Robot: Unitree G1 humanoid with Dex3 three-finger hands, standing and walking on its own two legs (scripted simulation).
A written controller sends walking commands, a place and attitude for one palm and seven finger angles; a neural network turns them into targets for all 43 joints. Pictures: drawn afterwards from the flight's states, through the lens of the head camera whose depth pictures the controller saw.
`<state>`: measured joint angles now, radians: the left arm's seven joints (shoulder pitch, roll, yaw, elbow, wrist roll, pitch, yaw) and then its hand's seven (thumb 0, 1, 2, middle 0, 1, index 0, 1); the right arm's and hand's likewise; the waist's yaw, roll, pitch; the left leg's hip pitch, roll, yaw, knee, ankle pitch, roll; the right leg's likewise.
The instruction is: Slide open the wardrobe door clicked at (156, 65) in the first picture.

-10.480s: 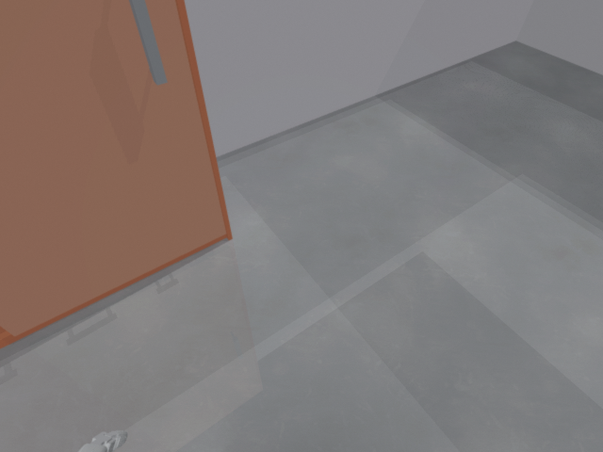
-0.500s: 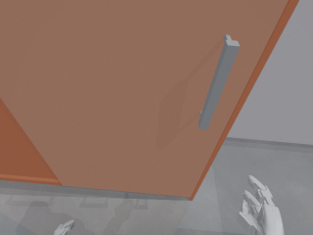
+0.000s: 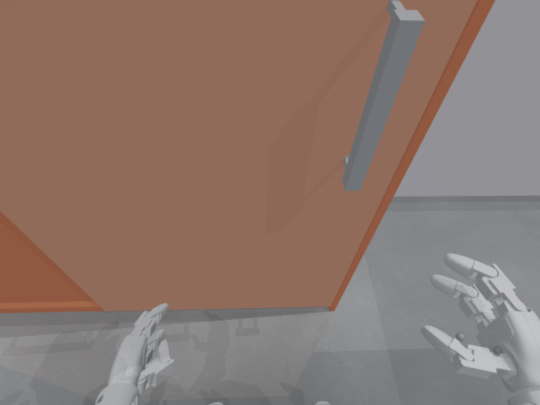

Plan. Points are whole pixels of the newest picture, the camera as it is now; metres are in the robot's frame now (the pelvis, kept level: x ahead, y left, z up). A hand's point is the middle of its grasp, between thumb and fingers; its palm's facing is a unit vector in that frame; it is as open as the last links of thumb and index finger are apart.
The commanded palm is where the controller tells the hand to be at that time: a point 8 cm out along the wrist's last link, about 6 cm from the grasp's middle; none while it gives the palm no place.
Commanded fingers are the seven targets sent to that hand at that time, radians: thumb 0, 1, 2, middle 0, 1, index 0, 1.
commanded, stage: raise the hand with hooked fingers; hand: right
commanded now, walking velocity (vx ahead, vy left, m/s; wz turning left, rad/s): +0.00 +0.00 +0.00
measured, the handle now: (369, 110) +0.49 -0.12 +0.19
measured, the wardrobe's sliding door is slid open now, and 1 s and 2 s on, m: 0.00 0.00 0.00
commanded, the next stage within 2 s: move the hooked fingers beside the handle in 1.38 s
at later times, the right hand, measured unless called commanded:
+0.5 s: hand (537, 270) +0.26 -0.28 +0.15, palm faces +0.02 +1.00 -0.09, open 13.3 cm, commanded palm +0.23 -0.33 +0.16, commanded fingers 0.00 0.50 -0.30 0.30 1.20 0.30 1.20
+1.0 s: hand out of the picture +0.30 -0.31 +0.22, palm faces +0.04 +0.99 -0.11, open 14.0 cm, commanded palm +0.26 -0.35 +0.22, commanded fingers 0.00 0.50 -0.30 0.30 1.20 0.30 1.20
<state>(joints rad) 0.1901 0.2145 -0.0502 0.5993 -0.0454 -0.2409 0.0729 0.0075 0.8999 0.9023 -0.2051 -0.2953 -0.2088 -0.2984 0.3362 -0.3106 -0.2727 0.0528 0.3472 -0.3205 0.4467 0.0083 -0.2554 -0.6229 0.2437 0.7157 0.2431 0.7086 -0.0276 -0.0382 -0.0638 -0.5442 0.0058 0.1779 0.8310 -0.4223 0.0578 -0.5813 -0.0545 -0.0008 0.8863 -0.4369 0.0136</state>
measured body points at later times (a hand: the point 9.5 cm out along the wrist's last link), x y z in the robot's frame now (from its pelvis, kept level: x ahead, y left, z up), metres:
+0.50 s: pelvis +0.01 -0.04 +0.03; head +0.01 -0.04 +0.48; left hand +0.19 +0.20 -0.02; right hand +0.25 -0.34 +0.16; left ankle +0.00 +0.08 -0.70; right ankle +0.00 -0.13 -0.70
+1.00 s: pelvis +0.01 -0.03 +0.04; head +0.00 -0.02 +0.49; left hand +0.19 +0.20 -0.03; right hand +0.29 -0.37 +0.23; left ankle +0.00 +0.08 -0.70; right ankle +0.00 -0.13 -0.70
